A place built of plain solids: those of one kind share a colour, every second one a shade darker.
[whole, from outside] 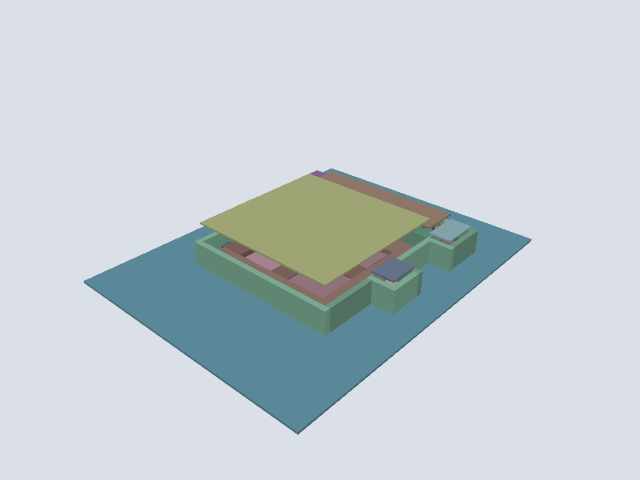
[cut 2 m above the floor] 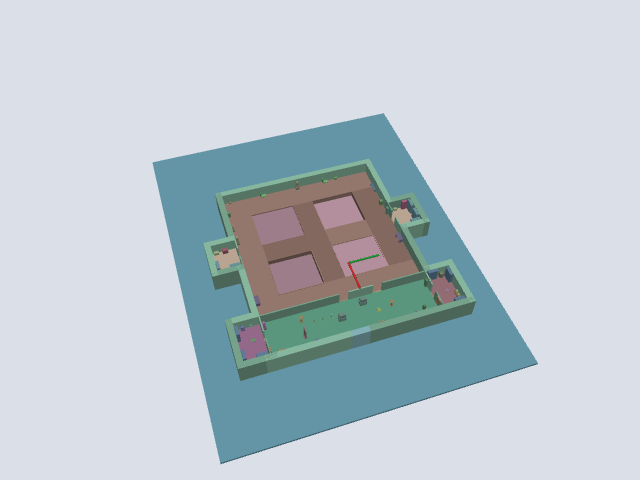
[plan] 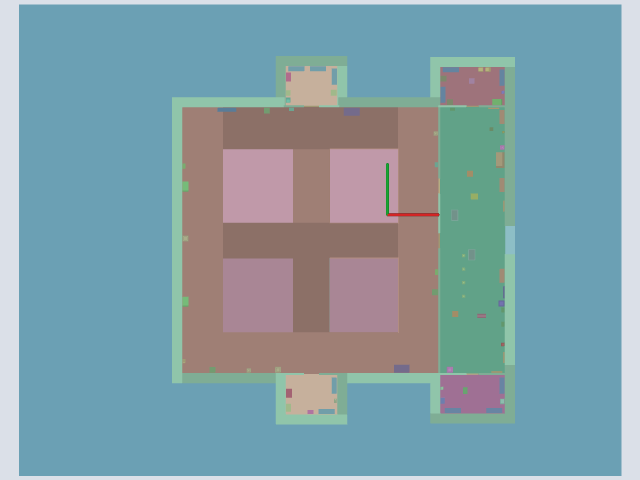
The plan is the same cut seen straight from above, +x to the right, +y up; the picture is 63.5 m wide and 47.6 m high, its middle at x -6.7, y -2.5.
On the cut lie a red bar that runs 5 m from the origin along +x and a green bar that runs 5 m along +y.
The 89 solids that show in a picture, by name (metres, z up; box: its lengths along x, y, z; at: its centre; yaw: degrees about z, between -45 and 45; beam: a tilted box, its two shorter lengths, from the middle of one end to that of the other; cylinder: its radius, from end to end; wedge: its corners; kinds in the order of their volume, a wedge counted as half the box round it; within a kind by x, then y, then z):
{
 "ground_under_all_1": {"box": [59.75, 46.76, 0.4], "at": [-6.67, -2.52, -1.68]},
 "wall_1": {"box": [1.0, 28.35, 4.23], "at": [-20.87, -2.52, 0.59]},
 "wall_2": {"box": [11.19, 1.0, 4.23], "at": [-15.78, -16.2, 0.59]},
 "wall_3": {"box": [11.19, 1.0, 4.23], "at": [-15.78, 11.16, 0.59]},
 "wall_4": {"box": [1.0, 5.1, 4.23], "at": [-10.6, -18.25, 0.59]},
 "wall_5": {"box": [1.0, 5.1, 4.23], "at": [-10.6, 13.21, 0.59]},
 "wall_6": {"box": [2.0, 0.2, 4.23], "at": [-9.3, 10.76, 0.59]},
 "wall_7": {"box": [7.1, 1.0, 4.23], "at": [-7.54, -20.3, 0.59]},
 "wall_8": {"box": [7.1, 1.0, 4.23], "at": [-7.54, 15.26, 0.59]},
 "wall_9": {"box": [1.91, 0.2, 4.23], "at": [-5.84, 10.76, 0.59]},
 "wall_10": {"box": [2.0, 0.2, 4.23], "at": [-5.79, -15.79, 0.59]},
 "wall_11": {"box": [2.0, 0.2, 4.23], "at": [-5.79, 10.76, 0.59]},
 "wall_12": {"box": [1.0, 5.1, 4.23], "at": [-4.49, -18.25, 0.59]},
 "wall_13": {"box": [1.0, 5.1, 4.23], "at": [-4.49, 13.21, 0.59]},
 "wall_14": {"box": [10.13, 1.0, 4.23], "at": [0.17, -16.2, 0.59]},
 "wall_15": {"box": [10.13, 1.0, 4.23], "at": [0.17, 11.16, 0.59]},
 "wall_16": {"box": [1.0, 5.0, 4.23], "at": [4.73, -18.2, 0.59]},
 "wall_17": {"box": [1.0, 5.0, 4.23], "at": [4.73, 13.15, 0.59]},
 "wall_18": {"box": [0.2, 12.58, 4.23], "at": [5.13, -9.61, 0.59]},
 "wall_19": {"box": [0.2, 3.92, 4.23], "at": [5.13, 0.14, 0.59]},
 "wall_20": {"box": [0.2, 7.25, 4.23], "at": [5.13, 7.23, 0.59]},
 "wall_21": {"box": [2.8, 0.2, 4.23], "at": [6.43, -15.79, 0.59]},
 "wall_22": {"box": [2.8, 0.2, 4.23], "at": [6.43, 10.76, 0.59]},
 "wall_23": {"box": [8.4, 1.0, 4.23], "at": [8.43, -20.2, 0.59]},
 "wall_24": {"box": [8.4, 1.0, 4.23], "at": [8.43, 15.16, 0.59]},
 "wall_25": {"box": [2.8, 0.2, 4.23], "at": [10.43, -15.79, 0.59]},
 "wall_26": {"box": [2.8, 0.2, 4.23], "at": [10.43, 10.76, 0.59]},
 "wall_27": {"box": [1.0, 5.8, 4.23], "at": [12.13, -17.8, 0.59]},
 "wall_28": {"box": [1.0, 12.78, 4.23], "at": [12.13, -10.31, 0.59]},
 "wall_29": {"box": [1.0, 12.78, 4.23], "at": [12.13, 5.27, 0.59]},
 "wall_30": {"box": [1.0, 5.8, 4.23], "at": [12.13, 12.76, 0.59]},
 "floor_gang_1": {"box": [4.15, 26.55, 1.53], "at": [-18.39, -2.52, -0.77]},
 "floor_gang_2": {"box": [17.35, 4.15, 1.53], "at": [-7.64, -13.72, -0.77]},
 "floor_gang_3": {"box": [17.35, 3.55, 1.53], "at": [-7.64, -2.57, -0.77]},
 "floor_gang_4": {"box": [17.35, 4.25, 1.53], "at": [-7.64, 8.63, -0.77]},
 "floor_gang_5": {"box": [3.65, 7.3, 1.53], "at": [-7.54, -8.0, -0.77]},
 "floor_gang_6": {"box": [3.65, 7.3, 1.53], "at": [-7.54, 2.85, -0.77]},
 "floor_gang_7": {"box": [4.1, 26.55, 1.53], "at": [3.08, -2.52, -0.77]},
 "floor_foyer_1": {"box": [6.6, 26.55, 1.53], "at": [8.43, -2.52, -0.77]},
 "step_tier_1": {"box": [6.95, 7.3, 1.33], "at": [-12.85, -8.0, -0.86]},
 "step_tier_2": {"box": [6.95, 7.3, 0.6], "at": [-12.85, 2.85, -1.23]},
 "step_tier_3": {"box": [6.75, 7.3, 0.72], "at": [-2.35, -8.0, -1.17]},
 "step_tier_4": {"box": [6.75, 7.3, 1.43], "at": [-2.35, 2.85, -0.81]},
 "ceil_hall_1": {"box": [25.6, 26.55, 0.3], "at": [-7.67, -2.52, 6.05]},
 "floor_side_1": {"box": [5.3, 4.1, 1.53], "at": [-7.54, -17.84, -0.77]},
 "floor_side_2": {"box": [5.3, 4.1, 1.53], "at": [-7.54, 12.8, -0.77]},
 "ceil_foyer_1": {"box": [6.6, 26.55, 0.3], "at": [8.43, -2.52, 4.35]},
 "floor_cloaks_1": {"box": [6.6, 4.0, 1.53], "at": [8.43, 12.76, -0.77]},
 "floor_store_1": {"box": [6.6, 4.0, 1.53], "at": [8.43, -17.8, -0.77]},
 "door_leaf_1": {"box": [0.97, 2.8, 4.8], "at": [12.14, -2.52, 0.87]},
 "shelves_side_1": {"box": [1.6, 0.5, 2.0], "at": [-9.04, 14.47, 1.0]},
 "shelves_side_2": {"box": [1.6, 0.5, 2.0], "at": [-6.89, 14.47, 1.0]},
 "shelves_side_3": {"box": [1.6, 0.5, 2.0], "at": [-6.04, -19.52, 1.0]},
 "shelves_side_4": {"box": [0.5, 1.6, 2.0], "at": [-5.28, -16.95, 1.0]},
 "shelves_side_5": {"box": [0.5, 1.6, 2.0], "at": [-5.28, 13.71, 1.0]},
 "ceil_cloaks_1": {"box": [6.6, 4.0, 0.3], "at": [8.43, 12.76, 3.4]},
 "ceil_store_1": {"box": [6.6, 4.0, 0.3], "at": [8.43, -17.8, 3.4]},
 "ceil_side_1": {"box": [5.3, 4.1, 0.3], "at": [-7.54, -17.84, 3.4]},
 "shelves_cloaks_1": {"box": [0.5, 1.6, 2.0], "at": [5.51, 11.9, 1.0]},
 "shelves_cloaks_2": {"box": [1.6, 0.5, 2.0], "at": [6.28, 14.38, 1.0]},
 "shelves_cloaks_3": {"box": [0.5, 1.6, 2.0], "at": [11.35, 13.61, 1.0]},
 "shelves_store_1": {"box": [1.6, 0.5, 2.0], "at": [6.48, -19.41, 1.0]},
 "shelves_store_2": {"box": [1.6, 0.5, 2.0], "at": [10.58, -19.41, 1.0]},
 "shelves_store_3": {"box": [0.5, 1.6, 2.0], "at": [11.35, -16.95, 1.0]},
 "bench_foyer_1": {"box": [0.5, 1.4, 0.46], "at": [11.35, -6.04, 0.22]},
 "bench_foyer_2": {"box": [0.5, 1.4, 0.46], "at": [11.35, 2.96, 0.22]},
 "bench_foyer_3": {"box": [0.5, 1.4, 0.46], "at": [11.35, 9.71, 0.22]},
 "lockers_side_1": {"box": [0.48, 0.9, 1.8], "at": [-9.82, 13.65, 0.9]},
 "cart_foyer_1": {"box": [0.58, 0.98, 0.58], "at": [6.65, -0.04, 1.21]},
 "cart_foyer_2": {"box": [0.58, 0.98, 0.58], "at": [8.36, -3.96, 1.21]},
 "sofa_foyer_1": {"box": [0.86, 1.56, 0.33], "at": [11.17, 5.43, 0.27]},
 "sofa_foyer_2": {"box": [0.22, 1.56, 0.37], "at": [11.49, 5.43, 0.61]},
 "hamper_side_1": {"box": [0.6, 0.9, 0.72], "at": [-9.77, -17.7, 0.36]},
 "kerb_1": {"box": [0.09, 7.47, 0.1], "at": [-5.76, -7.98, 0.04]},
 "kerb_2": {"box": [0.07, 7.46, 0.035], "at": [-5.75, 2.85, 0.01]},
 "kerb_3": {"box": [6.75, 0.07, 0.1], "at": [-2.35, -11.68, 0.04]},
 "kerb_4": {"box": [6.75, 0.1, 0.14], "at": [-2.35, -4.29, 0.06]},
 "kerb_5": {"box": [6.75, 0.08, 0.07], "at": [-2.35, -0.83, 0.03]},
 "kerb_6": {"box": [6.75, 0.08, 0.035], "at": [-2.35, 6.54, 0.01]},
 "kerb_7": {"box": [0.07, 7.46, 0.045], "at": [1.06, 2.85, 0.02]},
 "kerb_8": {"box": [0.1, 7.47, 0.12], "at": [1.08, -7.98, 0.06]},
 "case_side_1": {"box": [0.5, 0.8, 0.41], "at": [-9.81, -19.14, 0.29]},
 "trestle_1": {"box": [1.58, 0.8, 0.04], "at": [-3.55, 10.22, 0.73]},
 "trestle_2": {"box": [1.53, 0.8, 0.04], "at": [1.4, -15.26, 0.73]},
 "trolley_1": {"box": [0.6, 1.0, 0.06], "at": [-20.04, -8.62, 0.2]},
 "trolley_2": {"box": [0.6, 1.0, 0.06], "at": [-20.04, 2.79, 0.2]},
 "form_1": {"box": [1.85, 0.4, 0.05], "at": [-15.94, 10.42, 0.43]},
 "trolley_cloaks_1": {"box": [1.0, 0.6, 0.06], "at": [10.88, 11.19, 0.2]},
 "low_table_foyer_1": {"box": [0.72, 0.6, 0.04], "at": [8.6, 1.81, 0.41]}
}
